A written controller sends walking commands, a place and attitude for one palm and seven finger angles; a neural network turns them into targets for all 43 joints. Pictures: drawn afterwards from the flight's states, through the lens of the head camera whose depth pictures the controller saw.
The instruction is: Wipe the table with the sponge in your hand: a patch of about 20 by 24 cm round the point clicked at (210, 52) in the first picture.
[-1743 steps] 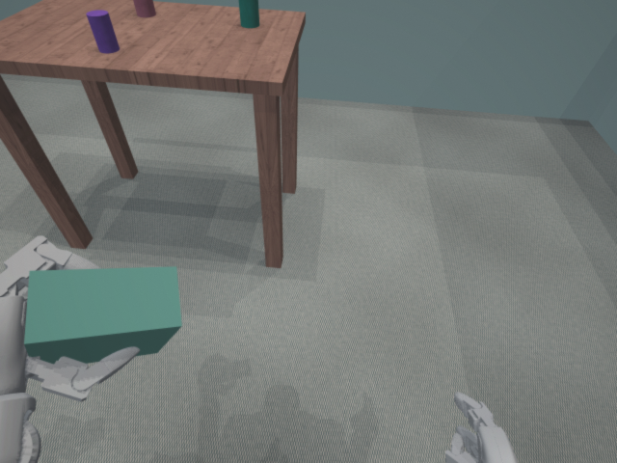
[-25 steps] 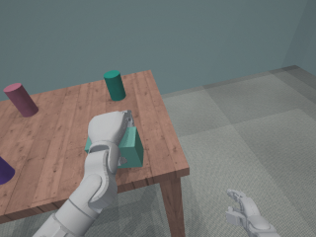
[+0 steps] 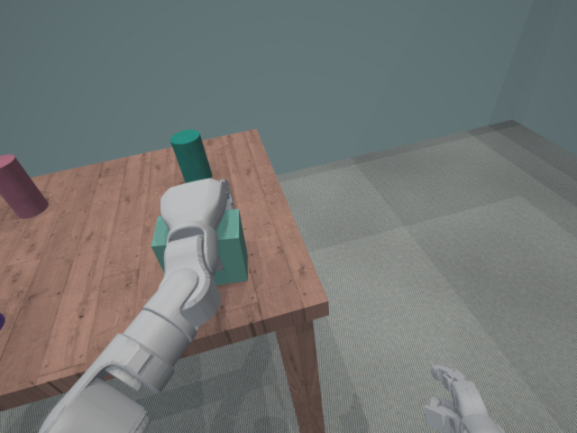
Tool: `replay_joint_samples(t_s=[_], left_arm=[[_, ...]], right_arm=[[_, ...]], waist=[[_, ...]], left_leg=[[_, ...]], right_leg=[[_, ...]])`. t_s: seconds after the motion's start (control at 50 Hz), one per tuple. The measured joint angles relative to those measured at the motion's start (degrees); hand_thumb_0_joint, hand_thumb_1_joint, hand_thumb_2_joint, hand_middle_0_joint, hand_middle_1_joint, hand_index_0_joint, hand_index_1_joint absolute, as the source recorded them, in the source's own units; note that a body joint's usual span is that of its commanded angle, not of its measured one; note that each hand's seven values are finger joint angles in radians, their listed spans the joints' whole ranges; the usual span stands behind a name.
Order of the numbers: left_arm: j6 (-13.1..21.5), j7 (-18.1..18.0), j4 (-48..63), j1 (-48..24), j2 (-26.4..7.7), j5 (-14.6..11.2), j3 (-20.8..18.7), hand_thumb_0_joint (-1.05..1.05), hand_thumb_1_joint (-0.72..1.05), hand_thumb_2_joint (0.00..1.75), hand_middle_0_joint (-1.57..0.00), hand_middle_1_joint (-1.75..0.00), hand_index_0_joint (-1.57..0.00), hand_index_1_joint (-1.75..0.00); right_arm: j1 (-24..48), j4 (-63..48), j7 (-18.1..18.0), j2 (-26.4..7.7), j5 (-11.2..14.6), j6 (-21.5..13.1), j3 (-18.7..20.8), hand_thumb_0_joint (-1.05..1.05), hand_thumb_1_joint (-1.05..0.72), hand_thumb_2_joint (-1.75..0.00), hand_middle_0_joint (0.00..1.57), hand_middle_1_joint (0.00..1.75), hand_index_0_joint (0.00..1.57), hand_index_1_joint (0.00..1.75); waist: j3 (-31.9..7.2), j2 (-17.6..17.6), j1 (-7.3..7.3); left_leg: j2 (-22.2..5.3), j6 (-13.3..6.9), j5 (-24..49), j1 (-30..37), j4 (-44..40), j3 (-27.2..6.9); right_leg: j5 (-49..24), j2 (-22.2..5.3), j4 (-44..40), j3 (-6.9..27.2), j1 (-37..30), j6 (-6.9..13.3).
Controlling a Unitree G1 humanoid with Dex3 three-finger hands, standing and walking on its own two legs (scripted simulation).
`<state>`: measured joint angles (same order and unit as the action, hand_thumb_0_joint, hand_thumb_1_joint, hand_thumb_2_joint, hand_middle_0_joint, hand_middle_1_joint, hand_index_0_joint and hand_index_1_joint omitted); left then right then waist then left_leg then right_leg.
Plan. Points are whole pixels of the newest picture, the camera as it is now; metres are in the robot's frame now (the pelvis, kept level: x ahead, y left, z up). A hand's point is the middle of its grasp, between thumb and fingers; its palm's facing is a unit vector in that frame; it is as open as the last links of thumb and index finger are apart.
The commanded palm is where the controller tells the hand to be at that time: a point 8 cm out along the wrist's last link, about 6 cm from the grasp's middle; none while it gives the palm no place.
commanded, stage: wipe forward along the third lane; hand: left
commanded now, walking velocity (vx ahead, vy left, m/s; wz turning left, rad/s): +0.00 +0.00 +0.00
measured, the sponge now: (207, 258) +0.35 +0.18 +0.08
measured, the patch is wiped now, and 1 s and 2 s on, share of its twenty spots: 0.65 0.85 0.90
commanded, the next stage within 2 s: wipe back along the third lane in 1.00 s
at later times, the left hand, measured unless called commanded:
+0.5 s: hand (208, 211) +0.41 +0.18 +0.13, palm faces +0.04 -0.03 -1.00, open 10.2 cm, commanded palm +0.38 +0.20 +0.15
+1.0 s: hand (203, 184) +0.47 +0.20 +0.14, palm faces -0.04 +0.02 -1.00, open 10.2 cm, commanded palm +0.45 +0.23 +0.17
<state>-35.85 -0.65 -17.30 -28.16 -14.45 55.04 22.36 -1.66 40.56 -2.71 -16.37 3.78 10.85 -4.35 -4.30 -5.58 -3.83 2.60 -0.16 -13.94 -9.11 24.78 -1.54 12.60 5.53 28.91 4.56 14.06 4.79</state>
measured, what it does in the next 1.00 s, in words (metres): stands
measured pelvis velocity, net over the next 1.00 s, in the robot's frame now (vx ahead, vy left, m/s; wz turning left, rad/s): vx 0.02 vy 0.00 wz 0.01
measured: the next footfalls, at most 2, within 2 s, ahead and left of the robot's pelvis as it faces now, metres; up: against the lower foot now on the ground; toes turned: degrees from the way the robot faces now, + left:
none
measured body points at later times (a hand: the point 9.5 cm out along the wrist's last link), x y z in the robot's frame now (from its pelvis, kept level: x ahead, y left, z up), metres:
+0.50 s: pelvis +0.01 +0.00 +0.00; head -0.01 -0.05 +0.45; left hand +0.40 +0.17 +0.19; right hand +0.19 -0.25 -0.12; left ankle -0.01 +0.13 -0.74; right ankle +0.03 -0.06 -0.74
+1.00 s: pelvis +0.02 +0.00 +0.00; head +0.03 -0.04 +0.45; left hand +0.46 +0.20 +0.19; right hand +0.15 -0.26 -0.13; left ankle -0.01 +0.13 -0.74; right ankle +0.03 -0.06 -0.74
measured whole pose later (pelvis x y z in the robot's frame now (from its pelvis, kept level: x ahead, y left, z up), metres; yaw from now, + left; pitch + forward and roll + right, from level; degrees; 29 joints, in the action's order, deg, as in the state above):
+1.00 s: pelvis +0.02 +0.00 +0.00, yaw +0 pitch +6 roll +1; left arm -21.4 -0.8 -51.7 -51.3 -21.0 56.6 13.2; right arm -8.5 42.7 -6.9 -16.8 3.6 10.2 -2.7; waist -5.4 -3.7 1.5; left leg 1.9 0.0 -14.8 -16.6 25.8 -2.0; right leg 12.5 6.2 28.1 4.0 20.6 5.0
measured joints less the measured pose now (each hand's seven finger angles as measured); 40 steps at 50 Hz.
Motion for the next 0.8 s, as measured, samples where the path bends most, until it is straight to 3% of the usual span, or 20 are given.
replay_joint_samples(t_s=[0.24,0.4,0.54,0.8], left_arm=[[3.67,0.60,-13.05,-7.79,-1.52,-0.46,-3.83,0.01,-0.61,1.07,-0.80,-1.30,-0.81,-1.34],[6.72,0.18,-14.06,-7.54,-1.94,0.18,-5.40,0.01,-0.61,1.07,-0.80,-1.30,-0.81,-1.34],[7.33,-0.60,-16.74,-9.57,-1.90,-0.10,-5.47,0.01,-0.61,1.07,-0.80,-1.30,-0.81,-1.35],[10.73,-0.20,-28.60,-18.54,-4.31,0.47,-7.45,0.00,-0.61,1.08,-0.80,-1.31,-0.81,-1.36]], right_arm=[[-2.24,0.22,-2.28,-0.25,-0.10,-1.07,0.01,0.01,-0.91,-0.90,0.20,0.30,0.20,0.30],[-4.48,0.39,-2.46,-0.89,-0.16,-1.10,1.01,0.01,-0.91,-0.90,0.20,0.30,0.20,0.30],[-4.17,1.13,-2.83,-0.41,-0.11,-1.05,1.01,0.01,-0.91,-0.90,0.20,0.30,0.20,0.30],[-4.08,0.97,-3.84,0.29,-0.12,-0.87,0.82,0.01,-0.91,-0.90,0.20,0.30,0.20,0.30]], waist=[[-1.01,1.14,2.00],[-1.59,0.92,1.95],[-1.43,1.02,2.01],[-1.21,1.77,3.92]], left_leg=[[-0.49,0.37,-0.41,-2.29,0.73,0.26],[-0.57,0.34,-0.91,-3.08,0.99,0.53],[-0.54,0.32,-0.93,-3.59,1.13,0.16],[-0.70,0.37,-0.55,-5.94,1.00,-0.15]], right_leg=[[0.01,0.53,0.39,0.16,2.26,0.30],[0.44,0.66,0.73,0.42,3.15,0.32],[0.49,0.60,0.67,0.06,3.47,0.33],[-0.16,0.69,-0.07,-0.26,5.50,0.36]])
